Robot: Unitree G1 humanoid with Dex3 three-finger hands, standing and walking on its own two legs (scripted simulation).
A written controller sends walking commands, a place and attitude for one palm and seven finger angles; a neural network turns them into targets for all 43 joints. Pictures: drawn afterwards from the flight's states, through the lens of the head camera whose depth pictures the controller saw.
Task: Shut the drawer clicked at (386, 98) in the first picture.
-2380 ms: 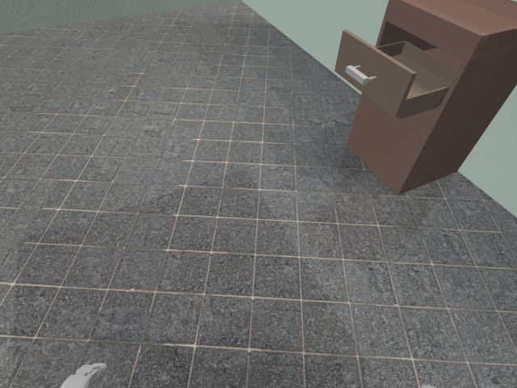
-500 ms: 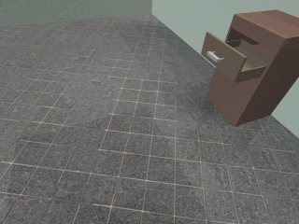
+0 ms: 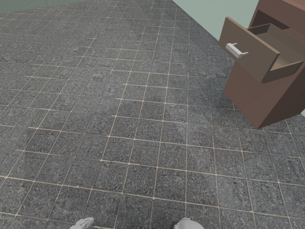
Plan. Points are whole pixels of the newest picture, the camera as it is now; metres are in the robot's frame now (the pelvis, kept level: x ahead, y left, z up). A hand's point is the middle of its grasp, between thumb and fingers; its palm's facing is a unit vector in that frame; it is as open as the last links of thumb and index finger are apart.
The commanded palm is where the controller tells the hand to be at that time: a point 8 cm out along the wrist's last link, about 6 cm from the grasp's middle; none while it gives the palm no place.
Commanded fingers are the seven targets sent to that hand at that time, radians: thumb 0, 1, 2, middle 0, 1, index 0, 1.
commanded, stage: walk to a spot facing it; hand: left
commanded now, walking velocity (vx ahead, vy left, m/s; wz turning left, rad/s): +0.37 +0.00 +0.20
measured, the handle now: (237, 49) +1.01 -0.48 -0.12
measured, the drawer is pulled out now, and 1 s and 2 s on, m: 0.24 0.24 0.24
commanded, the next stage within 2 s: turn to face it in 1.24 s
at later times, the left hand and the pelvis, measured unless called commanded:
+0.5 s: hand out of the picture +0.09 +0.16 -0.16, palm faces +0.26 -0.95 -0.14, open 7.3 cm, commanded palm none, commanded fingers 0.00 0.90 0.90 -0.20 -0.30 -0.20 -0.30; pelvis +0.21 +0.02 +0.01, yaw +9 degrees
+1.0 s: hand (85, 135) +0.46 +0.27 -0.14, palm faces +0.12 -0.98 -0.17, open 7.4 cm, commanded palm none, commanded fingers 0.00 0.90 0.90 -0.20 -0.30 -0.20 -0.30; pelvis +0.40 +0.08 +0.02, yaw +5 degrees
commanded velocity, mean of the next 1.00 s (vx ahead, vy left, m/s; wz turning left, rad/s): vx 0.37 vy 0.00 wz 0.04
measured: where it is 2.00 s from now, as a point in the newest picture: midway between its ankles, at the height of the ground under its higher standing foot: (146, 158)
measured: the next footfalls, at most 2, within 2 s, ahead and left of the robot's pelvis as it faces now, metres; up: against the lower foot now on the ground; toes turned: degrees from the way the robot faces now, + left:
left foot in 0.52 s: +0.35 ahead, +0.14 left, +0.00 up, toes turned +17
right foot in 1.18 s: +0.64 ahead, -0.03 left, +0.00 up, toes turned -6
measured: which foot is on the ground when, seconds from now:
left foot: down 0.00-0.02, up 0.04-0.50, down 0.52-1.00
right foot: down 0.00-0.54, up 0.56-1.00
